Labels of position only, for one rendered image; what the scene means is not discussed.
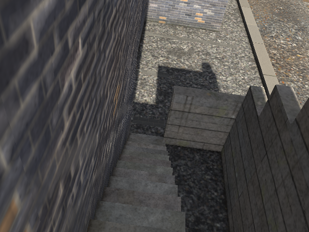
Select stairs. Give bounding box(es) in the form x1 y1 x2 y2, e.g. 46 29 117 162
87 132 185 232

